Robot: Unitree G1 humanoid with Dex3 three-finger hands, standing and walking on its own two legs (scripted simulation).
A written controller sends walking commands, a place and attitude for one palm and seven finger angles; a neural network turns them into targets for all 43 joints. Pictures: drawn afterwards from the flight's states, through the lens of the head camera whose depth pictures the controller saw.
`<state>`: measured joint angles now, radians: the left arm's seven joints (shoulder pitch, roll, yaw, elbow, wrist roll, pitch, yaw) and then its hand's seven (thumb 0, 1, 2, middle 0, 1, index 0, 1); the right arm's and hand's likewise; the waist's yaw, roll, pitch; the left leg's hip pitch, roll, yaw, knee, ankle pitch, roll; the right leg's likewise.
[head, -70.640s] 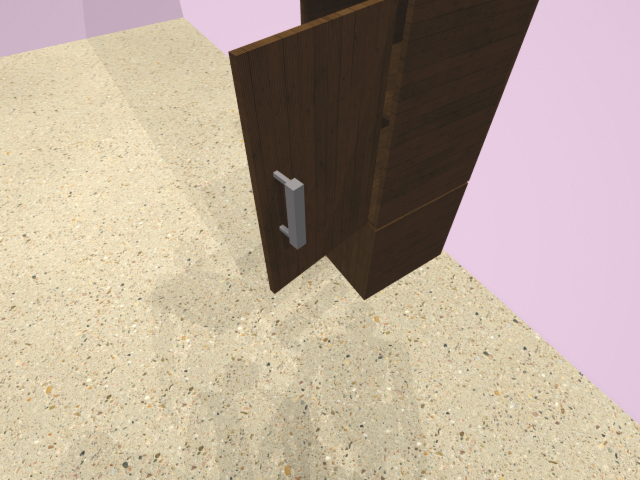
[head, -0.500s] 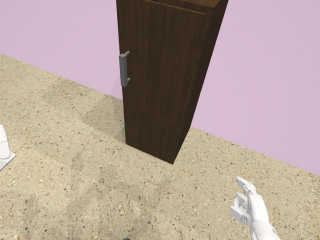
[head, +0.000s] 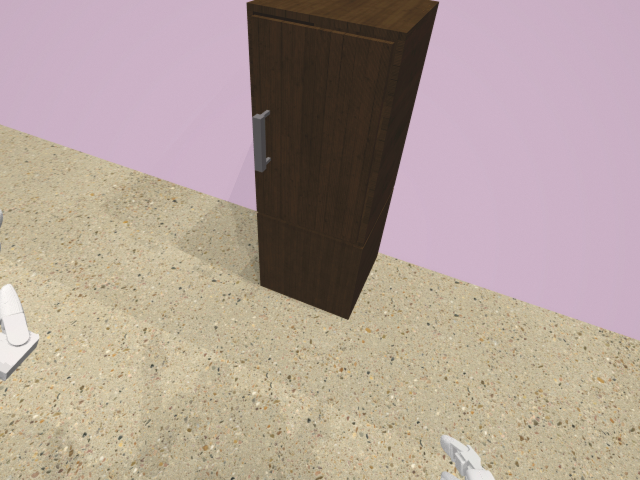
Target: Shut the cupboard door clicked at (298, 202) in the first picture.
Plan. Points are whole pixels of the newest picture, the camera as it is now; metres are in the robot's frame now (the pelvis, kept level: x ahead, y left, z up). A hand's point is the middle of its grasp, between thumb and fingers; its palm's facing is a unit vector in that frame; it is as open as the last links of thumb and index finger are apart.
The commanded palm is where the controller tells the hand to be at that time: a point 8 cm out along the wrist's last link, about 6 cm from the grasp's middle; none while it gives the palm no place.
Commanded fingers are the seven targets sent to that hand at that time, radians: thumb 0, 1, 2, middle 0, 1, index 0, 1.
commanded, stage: stop stepping back and stand still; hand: left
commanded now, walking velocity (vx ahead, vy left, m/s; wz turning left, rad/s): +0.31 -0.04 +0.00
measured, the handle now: (263, 141) +1.00 +0.17 -0.07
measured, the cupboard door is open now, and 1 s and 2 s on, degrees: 0 0 0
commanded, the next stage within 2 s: let the arm hang, fingers relaxed in 0.88 s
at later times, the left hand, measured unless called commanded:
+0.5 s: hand (17, 388) +0.16 +0.26 +0.16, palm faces +0.50 -0.77 -0.40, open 7.4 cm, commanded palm +0.10 +0.30 +0.17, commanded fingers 0.00 0.90 0.90 -0.20 -0.30 -0.20 -0.30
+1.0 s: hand (10, 378) +0.18 +0.29 +0.14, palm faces +0.43 -0.80 -0.42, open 7.4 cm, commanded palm none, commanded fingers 0.00 0.90 0.90 -0.20 -0.30 -0.20 -0.30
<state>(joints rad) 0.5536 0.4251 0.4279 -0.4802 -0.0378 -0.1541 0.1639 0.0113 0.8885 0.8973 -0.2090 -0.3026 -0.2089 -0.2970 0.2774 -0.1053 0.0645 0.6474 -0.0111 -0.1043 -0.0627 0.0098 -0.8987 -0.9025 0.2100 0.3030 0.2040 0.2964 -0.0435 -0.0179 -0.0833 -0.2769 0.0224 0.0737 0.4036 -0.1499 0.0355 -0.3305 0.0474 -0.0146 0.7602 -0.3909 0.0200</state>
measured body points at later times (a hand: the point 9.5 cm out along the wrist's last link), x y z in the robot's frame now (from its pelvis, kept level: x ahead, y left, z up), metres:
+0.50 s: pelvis -0.03 -0.01 -0.01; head -0.06 -0.01 +0.43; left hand +0.13 +0.30 +0.19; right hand +0.09 -0.28 -0.10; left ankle +0.00 +0.13 -0.75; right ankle -0.09 -0.08 -0.75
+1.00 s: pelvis -0.03 +0.02 -0.01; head -0.04 +0.03 +0.44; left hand +0.15 +0.33 +0.16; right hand +0.14 -0.22 -0.09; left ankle +0.00 +0.13 -0.75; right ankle -0.09 -0.09 -0.75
